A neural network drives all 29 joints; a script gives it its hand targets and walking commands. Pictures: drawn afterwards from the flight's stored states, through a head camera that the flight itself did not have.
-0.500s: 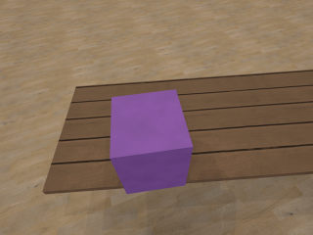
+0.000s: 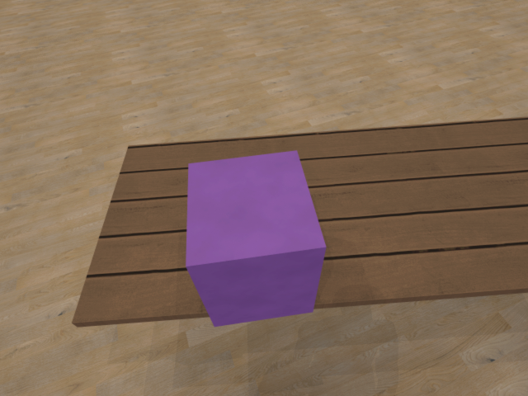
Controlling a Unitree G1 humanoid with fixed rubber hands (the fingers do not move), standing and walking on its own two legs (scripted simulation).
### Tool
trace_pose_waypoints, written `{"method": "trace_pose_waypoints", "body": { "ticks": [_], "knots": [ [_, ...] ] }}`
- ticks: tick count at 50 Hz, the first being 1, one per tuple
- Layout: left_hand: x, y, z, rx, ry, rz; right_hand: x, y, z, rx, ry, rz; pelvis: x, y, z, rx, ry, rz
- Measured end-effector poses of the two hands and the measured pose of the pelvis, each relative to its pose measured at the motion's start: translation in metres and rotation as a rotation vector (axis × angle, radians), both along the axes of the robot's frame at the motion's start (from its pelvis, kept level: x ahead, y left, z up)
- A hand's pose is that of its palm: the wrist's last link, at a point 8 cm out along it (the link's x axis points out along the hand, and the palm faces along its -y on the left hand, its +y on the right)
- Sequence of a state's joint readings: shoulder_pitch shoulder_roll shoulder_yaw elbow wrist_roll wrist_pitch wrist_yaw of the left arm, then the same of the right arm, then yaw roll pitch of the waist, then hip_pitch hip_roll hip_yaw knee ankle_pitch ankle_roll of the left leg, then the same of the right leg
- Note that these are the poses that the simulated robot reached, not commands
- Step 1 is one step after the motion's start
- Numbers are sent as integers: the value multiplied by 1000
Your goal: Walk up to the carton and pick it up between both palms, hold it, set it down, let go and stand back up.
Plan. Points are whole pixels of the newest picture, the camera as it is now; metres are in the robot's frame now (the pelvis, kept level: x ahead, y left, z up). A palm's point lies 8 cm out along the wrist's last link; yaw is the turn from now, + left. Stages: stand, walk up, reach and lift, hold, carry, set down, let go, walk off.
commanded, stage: stand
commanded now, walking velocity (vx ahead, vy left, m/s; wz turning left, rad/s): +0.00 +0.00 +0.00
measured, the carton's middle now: (254, 242) +0.39 +0.05 -0.05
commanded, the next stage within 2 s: walk up in 0.32 s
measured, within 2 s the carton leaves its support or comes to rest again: neither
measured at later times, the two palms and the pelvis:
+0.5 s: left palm out of the picture -0.03 +0.20 -0.15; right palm out of the picture -0.05 -0.19 -0.15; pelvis +0.00 +0.00 +0.00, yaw +0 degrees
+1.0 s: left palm out of the picture -0.07 +0.27 -0.15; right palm out of the picture -0.02 -0.19 -0.14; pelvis -0.03 +0.04 +0.00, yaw +2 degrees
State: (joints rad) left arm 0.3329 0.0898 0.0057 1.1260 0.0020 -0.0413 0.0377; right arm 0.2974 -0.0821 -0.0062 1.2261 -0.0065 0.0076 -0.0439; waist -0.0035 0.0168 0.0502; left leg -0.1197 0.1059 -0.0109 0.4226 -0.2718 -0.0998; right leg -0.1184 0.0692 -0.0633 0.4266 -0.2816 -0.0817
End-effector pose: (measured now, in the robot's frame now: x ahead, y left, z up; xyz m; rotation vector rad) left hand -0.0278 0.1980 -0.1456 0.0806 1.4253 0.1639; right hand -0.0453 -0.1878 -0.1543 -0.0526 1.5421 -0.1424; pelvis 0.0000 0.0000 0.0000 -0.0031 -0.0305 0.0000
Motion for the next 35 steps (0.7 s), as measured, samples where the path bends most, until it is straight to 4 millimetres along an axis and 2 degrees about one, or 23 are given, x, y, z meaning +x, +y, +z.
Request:
{"method": "trace_pose_waypoints", "body": {
  "ticks": [27,35],
  "knots": [
    [1,1,1,4,-4,-1,-1,0,0,0,0,5,0,0,0,0,-1,2],
    [-10,25,-2,42,3,2,15,-16,1,-68,-48,124,-9,9,-3,-15,-23,29]
  ]
}}
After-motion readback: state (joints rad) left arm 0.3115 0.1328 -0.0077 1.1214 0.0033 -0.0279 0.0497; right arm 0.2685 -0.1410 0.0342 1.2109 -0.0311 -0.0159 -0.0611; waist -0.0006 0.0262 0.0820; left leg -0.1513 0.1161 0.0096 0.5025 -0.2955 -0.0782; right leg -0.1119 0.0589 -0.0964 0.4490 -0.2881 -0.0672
